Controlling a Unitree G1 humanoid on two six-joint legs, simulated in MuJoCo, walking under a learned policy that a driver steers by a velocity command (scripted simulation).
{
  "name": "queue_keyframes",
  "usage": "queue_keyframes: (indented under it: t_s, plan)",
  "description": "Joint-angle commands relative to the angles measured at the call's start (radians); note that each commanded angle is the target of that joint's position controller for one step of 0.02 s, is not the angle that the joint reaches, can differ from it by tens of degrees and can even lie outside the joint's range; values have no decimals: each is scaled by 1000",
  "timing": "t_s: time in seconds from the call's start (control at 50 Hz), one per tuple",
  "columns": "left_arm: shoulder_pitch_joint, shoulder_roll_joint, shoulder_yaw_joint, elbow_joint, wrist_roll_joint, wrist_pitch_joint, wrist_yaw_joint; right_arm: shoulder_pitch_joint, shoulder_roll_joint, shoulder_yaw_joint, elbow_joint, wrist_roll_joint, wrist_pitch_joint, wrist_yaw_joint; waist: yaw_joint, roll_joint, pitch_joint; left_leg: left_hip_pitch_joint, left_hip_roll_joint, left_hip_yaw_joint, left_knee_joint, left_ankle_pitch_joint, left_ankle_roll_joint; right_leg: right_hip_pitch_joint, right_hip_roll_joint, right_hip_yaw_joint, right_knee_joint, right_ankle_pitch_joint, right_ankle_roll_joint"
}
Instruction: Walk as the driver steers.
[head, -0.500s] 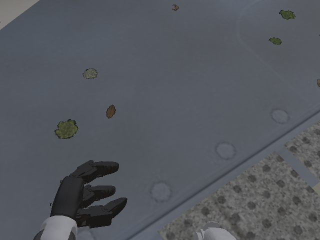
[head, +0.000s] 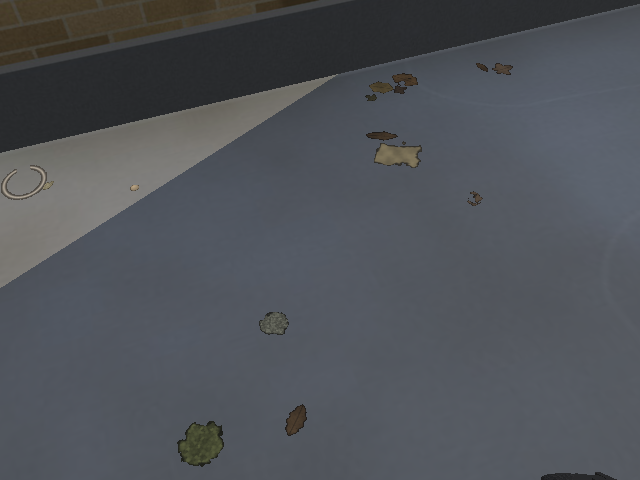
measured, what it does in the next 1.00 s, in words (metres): walks ahead, turning left: left foot, then right foot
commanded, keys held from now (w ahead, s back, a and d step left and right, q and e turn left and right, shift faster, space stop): w+q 0.28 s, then q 0.72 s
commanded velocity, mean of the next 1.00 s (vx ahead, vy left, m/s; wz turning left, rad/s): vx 0.25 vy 0.00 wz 0.57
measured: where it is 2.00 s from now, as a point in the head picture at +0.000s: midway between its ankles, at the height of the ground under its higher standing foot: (212, 476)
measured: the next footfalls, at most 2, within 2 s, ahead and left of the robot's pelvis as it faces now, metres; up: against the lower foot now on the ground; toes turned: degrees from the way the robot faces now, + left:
left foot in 0.14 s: +0.20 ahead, +0.09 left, +0.00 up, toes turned +2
right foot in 0.40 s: +0.43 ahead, -0.14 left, +0.00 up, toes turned +17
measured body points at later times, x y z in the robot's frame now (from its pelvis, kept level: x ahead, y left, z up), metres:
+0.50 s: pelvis +0.28 -0.02 -0.01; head +0.30 -0.03 +0.44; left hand +0.42 +0.25 -0.09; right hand +0.41 -0.26 -0.15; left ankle +0.17 +0.07 -0.66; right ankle +0.39 -0.15 -0.73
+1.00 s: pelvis +0.34 +0.03 +0.00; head +0.36 +0.06 +0.45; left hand +0.31 +0.34 -0.11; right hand +0.63 -0.10 -0.08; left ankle +0.34 +0.14 -0.73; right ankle +0.45 -0.08 -0.69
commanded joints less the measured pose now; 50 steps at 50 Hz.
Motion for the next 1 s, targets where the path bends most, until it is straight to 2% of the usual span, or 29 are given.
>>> queue_keyframes:
  t_s: [0.02,0.1,0.12,0.14,0.16,0.18,0.2,0.24,0.26,0.3,0.34,0.36,0.38,0.4,0.42,0.44,0.46,0.48,0.54,0.6,0.66,0.72,0.74,0.76,0.78,0.8,0.84,0.9,1.0]
  plan:
    - [33,210,45,-32,-20,-7,-1,-25,-88,-24,-61,-9,14,-4,-74,-111,88,110,-43,113,-176,-93,13,32,-258,17,-18,1256,192]
    - [-72,355,89,-114,-43,39,30,322,-198,-71,73,-22,-4,-44,-169,-121,99,511,-140,202,-391,-187,30,-43,-264,-11,301,1688,356]
    - [-91,354,91,-106,-18,52,19,562,-218,-96,181,-15,-20,-68,-259,47,26,817,-121,115,-471,54,82,-204,-216,41,718,1274,364]
    - [-57,163,39,-60,24,53,-33,659,-116,-60,285,-70,-18,-83,-234,177,-89,1160,7,-90,-333,187,204,-596,-104,149,1191,-28,304]
    - [-29,0,-8,-135,1,38,-61,774,-222,-75,262,-53,-18,-74,-214,123,-315,1441,191,-398,-294,536,385,-782,-24,332,1349,-254,298]
    - [-228,70,3,-241,-55,7,-43,691,-261,-102,233,-38,-45,-75,-277,83,-110,1362,282,-531,-424,387,402,-1055,-17,471,1357,-274,300]
    - [-325,124,10,-281,-69,-1,-14,469,-181,-88,195,0,-56,-80,-227,54,-2,1171,265,-455,-484,162,360,-1094,-61,482,1238,-237,263]
    - [-246,101,2,-263,1,30,41,170,-20,-7,116,6,-37,-54,-30,-14,44,613,179,-385,-650,-24,305,-755,-141,434,999,-145,136]
    - [-192,98,3,-251,-1,42,54,87,-33,4,75,-3,-30,-37,39,14,88,331,136,-353,-684,-79,287,-560,-142,400,927,-151,125]
    - [-177,106,4,-265,-52,50,46,51,-172,-32,40,4,-43,-28,79,-49,73,55,-25,-186,-671,-88,197,-219,-123,246,657,-50,162]
    - [-263,88,-12,-275,-101,51,28,182,-236,-63,76,1,-51,-22,4,-17,66,195,-19,-232,-635,-32,184,-216,-64,219,416,211,184]
    - [-259,167,32,-272,-178,35,93,237,-217,-58,78,51,-3,-78,28,-24,127,242,5,-291,-527,-9,154,-214,-25,268,305,363,181]
    - [-225,188,38,-263,-161,27,114,278,-175,-42,79,65,15,-102,43,10,66,317,-16,-289,-448,33,110,-175,-9,283,223,396,167]
    - [-162,227,53,-261,-128,23,124,281,-118,-27,64,55,17,-110,74,17,-3,325,-56,-240,-295,-9,43,-83,-101,351,219,525,114]
    - [-55,299,70,-266,-94,35,134,273,-38,-7,25,29,14,-119,103,-124,-122,204,-141,-103,5,-364,-38,90,-356,569,237,919,7]
    - [-23,333,86,-250,-83,58,119,405,-26,2,-17,34,5,-115,29,-435,-309,115,-147,-27,221,-731,-83,204,-572,927,149,998,-154]
    - [-106,241,71,-278,-100,70,114,436,-82,-10,0,44,23,-114,15,-331,-256,35,-50,-31,375,-720,-113,164,-544,939,166,806,-173]
    - [-144,178,62,-285,-112,80,114,356,-85,-14,-17,48,47,-117,34,-251,-152,-38,-15,9,458,-664,-124,98,-492,772,171,705,-138]
    - [-309,156,68,-285,-103,99,117,243,-49,-22,-82,46,107,-126,-30,-150,22,65,68,26,308,-550,-121,-220,-373,492,66,522,-62]
    - [-368,199,96,-283,-103,99,112,207,-21,-13,-129,34,117,-102,-50,-160,-17,297,71,77,-12,-390,-97,-334,-322,313,43,593,-59]
    - [-369,215,110,-269,-130,92,100,187,-77,-31,-143,26,128,-72,-40,-167,-79,423,47,99,-213,-272,-75,-278,-358,279,75,541,-58]
    - [-321,193,110,-234,-138,96,95,203,-116,-58,-150,15,137,-69,-51,-102,-83,601,-9,131,-400,-139,-12,-318,-318,211,217,308,22]
    - [-255,149,100,-210,-114,103,88,236,-171,-79,-149,9,136,-83,-51,29,-73,720,42,42,-464,27,30,-420,-256,141,382,161,86]
    - [-231,104,80,-250,-67,112,81,243,-309,-104,-193,-7,134,-101,-19,358,-56,843,327,-362,-520,292,184,-695,-119,87,769,-285,178]
    - [-289,142,89,-275,-87,110,86,268,-301,-93,-213,-22,123,-95,-82,336,-165,848,393,-495,-585,175,321,-777,-66,274,941,-313,170]
    - [-348,181,98,-289,-110,111,92,251,-273,-86,-215,-19,112,-93,-94,244,-134,813,340,-439,-602,59,288,-802,-75,316,992,-231,148]
    - [-332,189,106,-264,-95,119,113,141,-214,-66,-233,16,111,-108,-38,117,-92,716,251,-317,-584,-25,178,-770,-107,337,922,-86,137]
    - [-293,168,102,-259,-94,122,110,73,-196,-57,-259,2,125,-122,10,127,-95,582,189,-249,-587,27,162,-624,-72,313,811,-11,148]
    - [-314,130,81,-265,-103,120,92,77,-203,-68,-268,13,133,-131,-10,130,-103,563,174,-312,-589,-95,171,-504,-29,335,537,27,148]
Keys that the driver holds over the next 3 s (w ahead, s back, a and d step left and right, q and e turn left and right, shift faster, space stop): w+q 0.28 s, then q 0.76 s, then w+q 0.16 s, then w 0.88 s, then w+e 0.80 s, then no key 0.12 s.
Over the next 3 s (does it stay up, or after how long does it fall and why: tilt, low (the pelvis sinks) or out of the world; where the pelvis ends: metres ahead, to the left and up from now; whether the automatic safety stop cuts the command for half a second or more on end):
stays up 0.90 0.64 0.00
